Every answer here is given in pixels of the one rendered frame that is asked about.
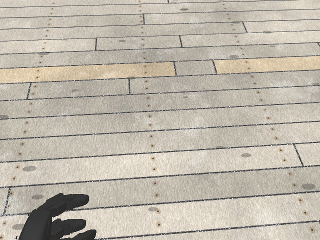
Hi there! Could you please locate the left robot hand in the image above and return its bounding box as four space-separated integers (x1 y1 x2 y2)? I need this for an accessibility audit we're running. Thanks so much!
15 193 97 240

